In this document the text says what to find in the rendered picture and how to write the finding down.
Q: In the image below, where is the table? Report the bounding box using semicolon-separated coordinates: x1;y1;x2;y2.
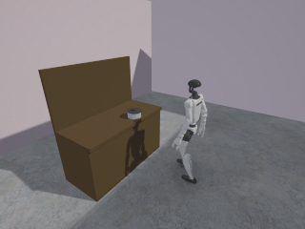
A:
38;56;162;202

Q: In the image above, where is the pot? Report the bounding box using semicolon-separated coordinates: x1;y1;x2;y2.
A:
128;113;141;120

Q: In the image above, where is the lid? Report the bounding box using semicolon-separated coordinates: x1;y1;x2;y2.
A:
127;107;142;115

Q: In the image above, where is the humanoid robot torso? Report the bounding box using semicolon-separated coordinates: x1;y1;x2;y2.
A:
185;97;202;135

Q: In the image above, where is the robot right foot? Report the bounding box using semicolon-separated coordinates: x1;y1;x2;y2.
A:
176;158;183;164

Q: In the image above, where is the left robot forearm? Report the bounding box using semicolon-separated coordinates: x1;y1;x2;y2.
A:
177;119;190;139

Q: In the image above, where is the robot left hand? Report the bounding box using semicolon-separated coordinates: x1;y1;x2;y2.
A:
172;137;182;151

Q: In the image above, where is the robot right hand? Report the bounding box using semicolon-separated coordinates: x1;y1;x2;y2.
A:
197;126;206;138

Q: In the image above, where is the right robot forearm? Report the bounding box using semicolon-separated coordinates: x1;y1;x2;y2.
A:
200;112;208;127

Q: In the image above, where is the robot left upper arm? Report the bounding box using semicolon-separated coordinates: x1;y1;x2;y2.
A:
184;99;193;124

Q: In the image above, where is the robot right upper arm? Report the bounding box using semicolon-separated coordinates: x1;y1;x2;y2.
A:
199;94;208;115

